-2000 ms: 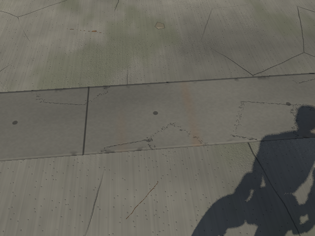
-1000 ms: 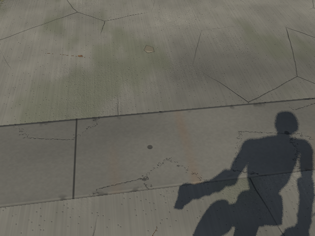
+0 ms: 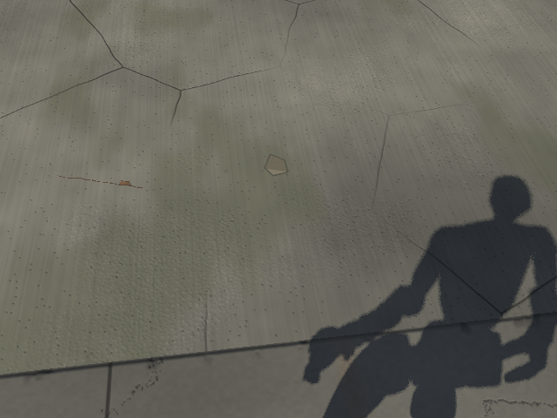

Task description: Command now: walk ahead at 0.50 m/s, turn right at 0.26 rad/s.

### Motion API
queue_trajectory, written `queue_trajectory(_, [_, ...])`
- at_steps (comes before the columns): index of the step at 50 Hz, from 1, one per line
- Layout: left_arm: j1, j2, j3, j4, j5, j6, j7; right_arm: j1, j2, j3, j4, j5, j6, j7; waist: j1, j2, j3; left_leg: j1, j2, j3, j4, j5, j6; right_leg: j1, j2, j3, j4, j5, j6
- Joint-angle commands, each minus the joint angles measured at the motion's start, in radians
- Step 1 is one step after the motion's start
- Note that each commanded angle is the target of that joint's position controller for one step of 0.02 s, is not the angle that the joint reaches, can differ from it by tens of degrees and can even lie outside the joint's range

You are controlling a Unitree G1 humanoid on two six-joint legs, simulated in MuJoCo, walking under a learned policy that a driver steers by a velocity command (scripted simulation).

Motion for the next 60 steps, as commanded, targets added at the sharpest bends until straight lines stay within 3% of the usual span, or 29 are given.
queue_trajectory(1, [0.052, 0.036, 0.016, -0.034, 0.0, 0.021, 0.005, 0.009, -0.119, -0.023, -0.03, -0.007, -0.021, -0.013, 0.029, 0.107, -0.019, 0.089, 0.288, -0.208, -0.245, 0.14, 0.142, -0.123, -0.061, 0.078, -0.045, 0.099, 0.004])
queue_trajectory(5, [-0.041, 0.035, 0.023, -0.07, 0.011, 0.022, -0.004, 0.034, -0.131, -0.026, -0.023, -0.009, -0.017, -0.035, 0.012, 0.093, 0.011, 0.138, 0.276, -0.089, -0.262, 0.212, 0.114, -0.21, -0.036, 0.093, -0.229, 0.296, 0.022])
queue_trajectory(9, [-0.174, 0.008, 0.008, -0.121, 0.018, 0.018, -0.026, 0.073, -0.141, -0.025, -0.015, -0.001, -0.01, -0.049, -0.032, 0.087, 0.055, 0.173, 0.265, 0.015, -0.278, 0.222, 0.082, -0.183, -0.022, 0.001, -0.422, 0.418, 0.018])
queue_trajectory(13, [-0.286, -0.015, -0.007, -0.182, 0.022, 0.015, -0.046, 0.187, -0.146, -0.027, 0.036, 0.022, 0.019, -0.044, -0.063, 0.067, 0.104, 0.327, 0.313, 0.001, -0.216, 0.312, 0.104, -0.237, -0.003, -0.054, -0.538, 0.298, -0.005])
queue_trajectory(16, [-0.289, 0.016, -0.001, -0.206, 0.017, 0.003, -0.058, 0.173, -0.179, -0.035, 0.046, 0.035, 0.039, -0.041, -0.018, 0.111, 0.087, 0.387, 0.339, -0.035, -0.12, 0.532, 0.106, -0.148, 0.034, -0.101, -0.605, 0.154, -0.034])
queue_trajectory(17, [-0.226, 0.049, 0.013, -0.194, 0.016, -0.001, -0.058, 0.153, -0.193, -0.038, 0.045, 0.035, 0.042, -0.041, 0.028, 0.142, 0.04, 0.386, 0.334, -0.041, -0.05, 0.694, 0.094, -0.03, 0.067, -0.117, -0.622, 0.137, -0.048])
queue_trajectory(18, [-0.074, 0.094, 0.037, -0.15, 0.014, -0.005, -0.054, 0.116, -0.196, -0.036, 0.04, 0.038, 0.046, -0.04, 0.119, 0.15, -0.043, 0.342, 0.297, -0.016, 0.108, 0.794, 0.069, 0.185, 0.105, -0.14, -0.669, 0.199, -0.071])
queue_trajectory(19, [0.11, 0.17, 0.069, -0.096, 0.021, -0.006, -0.041, 0.103, -0.176, -0.027, 0.026, 0.035, 0.042, -0.039, 0.191, 0.132, -0.165, 0.15, 0.247, 0.001, 0.334, 0.673, 0.032, 0.516, 0.048, -0.07, -0.625, 0.276, -0.11])
queue_trajectory(20, [0.258, 0.282, 0.096, -0.068, 0.05, -0.001, -0.023, 0.185, -0.064, 0.005, -0.003, 0.025, 0.024, -0.028, 0.175, -0.064, -0.348, -0.255, 0.091, 0.021, 0.749, 0.167, -0.037, 0.941, -0.248, 0.351, -0.642, 0.189, -0.249])
queue_trajectory(21, [0.256, 0.228, 0.073, -0.074, 0.046, -0.001, -0.019, 0.203, -0.051, 0.011, 0.019, 0.038, -0.001, -0.022, 0.16, -0.147, -0.484, -0.369, 0.001, -0.172, 0.958, -0.431, -0.045, 0.988, -0.374, 0.67, -0.807, 0.202, -0.305])
queue_trajectory(22, [0.175, 0.164, 0.053, -0.082, 0.041, -0.002, -0.019, 0.11, -0.134, -0.02, -0.007, 0.072, -0.011, -0.021, 0.157, -0.098, -0.341, -0.458, 0.064, -0.224, 1.017, -0.398, -0.033, 0.872, -0.33, 0.508, -0.828, 0.19, -0.244])
queue_trajectory(23, [0.09, 0.113, 0.04, -0.094, 0.034, -0.004, -0.017, 0.05, -0.13, -0.02, -0.026, 0.075, -0.011, -0.027, 0.125, -0.074, -0.211, -0.485, 0.123, -0.188, 0.982, -0.316, -0.024, 0.72, -0.293, 0.338, -0.844, 0.205, -0.195])
queue_trajectory(24, [0.022, 0.072, 0.029, -0.093, 0.035, -0.012, -0.022, 0.026, -0.112, -0.025, -0.026, 0.062, -0.002, -0.037, 0.088, -0.027, -0.127, -0.448, 0.161, -0.176, 0.912, -0.242, -0.023, 0.566, -0.249, 0.229, -0.892, 0.211, -0.159])
queue_trajectory(26, [-0.046, 0.02, 0.019, -0.084, 0.048, -0.024, -0.029, 0.086, -0.073, -0.033, -0.005, 0.052, 0.037, -0.043, 0.021, -0.066, -0.061, -0.329, 0.202, -0.184, 0.85, -0.148, -0.015, 0.386, -0.192, 0.086, -0.971, 0.186, -0.12])
queue_trajectory(29, [-0.04, 0.053, 0.03, -0.061, 0.055, -0.035, -0.017, 0.078, -0.049, -0.036, -0.02, 0.051, 0.069, -0.046, -0.007, -0.038, -0.004, -0.361, 0.209, -0.19, 0.796, -0.064, -0.02, 0.325, -0.186, -0.023, -1.037, 0.242, -0.127])
queue_trajectory(36, [0.015, 0.107, 0.043, -0.042, 0.05, -0.026, 0.021, -0.13, -0.039, -0.026, -0.105, 0.029, 0.063, -0.012, 0.035, -0.002, 0.06, -0.443, 0.18, -0.125, 0.436, 0.212, -0.033, 0.42, -0.177, -0.203, -1.057, 0.313, -0.099])
queue_trajectory(41, [0.079, 0.14, 0.059, -0.025, 0.024, 0.003, 0.027, -0.244, -0.048, -0.018, -0.18, 0.032, 0.067, 0.022, 0.063, 0.0, 0.096, -0.48, 0.151, -0.055, 0.311, 0.095, 0.009, 0.601, -0.232, -0.256, -0.971, 0.434, -0.08])
queue_trajectory(43, [0.05, 0.171, 0.067, -0.037, 0.014, 0.014, 0.028, -0.209, -0.081, -0.032, -0.196, 0.034, 0.07, 0.029, 0.022, -0.031, 0.048, -0.367, 0.091, 0.005, 0.301, -0.008, 0.044, 0.63, -0.234, -0.284, -0.855, 0.751, -0.058])
queue_trajectory(45, [0.001, 0.195, 0.069, -0.052, 0.003, 0.028, 0.027, -0.002, -0.154, -0.072, -0.161, 0.042, 0.071, 0.026, -0.106, -0.035, -0.072, -0.075, -0.006, 0.06, 0.241, -0.02, 0.098, 0.59, -0.194, -0.318, -0.548, 0.981, -0.018])
queue_trajectory(46, [0.006, 0.182, 0.062, -0.063, 0.011, 0.026, 0.026, 0.155, -0.233, -0.112, -0.12, 0.043, 0.074, 0.009, -0.175, 0.028, -0.161, 0.21, -0.003, -0.028, 0.193, 0.017, 0.139, 0.412, -0.15, -0.321, -0.271, 0.789, 0.031])
queue_trajectory(47, [0.079, 0.023, 0.019, -0.108, 0.059, 0.008, 0.017, 0.166, -0.346, -0.131, -0.111, 0.048, 0.074, -0.005, -0.065, 0.314, -0.205, 0.498, 0.246, -0.522, 0.131, -0.019, 0.279, -0.007, 0.021, -0.274, 0.095, -0.122, 0.093])
queue_trajectory(48, [0.045, 0.039, 0.009, -0.149, 0.02, -0.041, 0.004, 0.196, -0.326, -0.113, -0.148, 0.03, 0.055, 0.005, -0.07, 0.275, -0.384, 0.655, 0.379, -0.969, -0.076, -0.206, 0.403, -0.196, 0.135, -0.01, 0.28, -0.326, 0.095])
queue_trajectory(49, [-0.079, 0.1, 0.022, -0.174, -0.022, -0.071, -0.006, 0.186, -0.248, -0.092, -0.145, 0.019, 0.042, 0.008, -0.11, 0.169, -0.282, 0.625, 0.362, -0.868, -0.116, -0.152, 0.333, -0.31, 0.081, 0.048, 0.288, -0.239, 0.061])
queue_trajectory(50, [-0.105, 0.096, 0.018, -0.177, -0.019, -0.084, -0.006, 0.135, -0.204, -0.08, -0.152, 0.025, 0.033, 0.005, -0.082, 0.118, -0.194, 0.504, 0.323, -0.722, -0.094, -0.073, 0.292, -0.314, 0.034, 0.046, 0.217, -0.149, 0.034])
queue_trajectory(51, [-0.102, 0.101, 0.023, -0.16, 0.01, -0.084, 0.002, 0.046, -0.163, -0.067, -0.175, 0.027, 0.029, 0.004, -0.033, 0.05, -0.136, 0.343, 0.281, -0.604, -0.088, 0.03, 0.259, -0.238, -0.009, 0.048, 0.13, -0.085, 0.033])
queue_trajectory(52, [-0.085, 0.121, 0.036, -0.153, 0.027, -0.072, 0.006, -0.01, -0.13, -0.055, -0.196, 0.021, 0.028, 0.0, 0.007, 0.051, -0.117, 0.225, 0.249, -0.526, -0.101, 0.12, 0.243, -0.148, -0.035, 0.054, 0.063, -0.051, 0.037])
queue_trajectory(55, [-0.086, 0.098, 0.038, -0.166, 0.041, -0.031, 0.007, -0.005, -0.155, -0.056, -0.21, 0.024, 0.024, -0.018, 0.039, 0.049, -0.078, 0.088, 0.214, -0.441, -0.146, 0.226, 0.238, -0.076, -0.041, 0.033, -0.085, -0.005, 0.073])
queue_trajectory(57, [-0.158, 0.076, 0.03, -0.193, 0.049, -0.021, 0.011, 0.033, -0.188, -0.064, -0.208, 0.028, 0.024, -0.034, 0.022, 0.054, -0.048, 0.054, 0.191, -0.396, -0.16, 0.255, 0.228, -0.098, -0.022, 0.014, -0.219, 0.094, 0.101])
queue_trajectory(60, [-0.248, 0.052, 0.018, -0.215, 0.044, -0.022, 0.001, 0.065, -0.18, -0.06, -0.205, 0.031, 0.032, -0.045, -0.015, 0.103, -0.027, 0.037, 0.139, -0.322, -0.156, 0.194, 0.178, -0.065, 0.019, -0.002, -0.464, 0.305, 0.109])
